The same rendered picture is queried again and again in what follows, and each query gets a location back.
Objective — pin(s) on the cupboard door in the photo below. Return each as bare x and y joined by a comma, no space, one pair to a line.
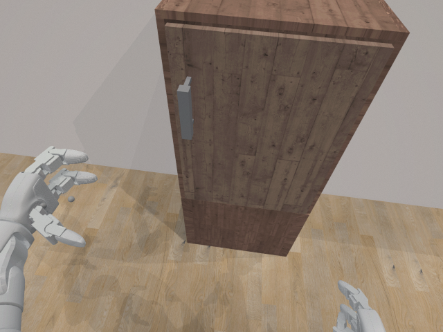
271,110

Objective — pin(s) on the right robot hand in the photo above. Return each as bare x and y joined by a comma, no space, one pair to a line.
364,319

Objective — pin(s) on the robot left forearm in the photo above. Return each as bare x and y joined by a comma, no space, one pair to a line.
15,240

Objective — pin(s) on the left robot hand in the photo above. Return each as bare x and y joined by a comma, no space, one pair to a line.
21,202

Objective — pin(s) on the handle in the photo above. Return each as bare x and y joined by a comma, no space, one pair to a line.
185,109

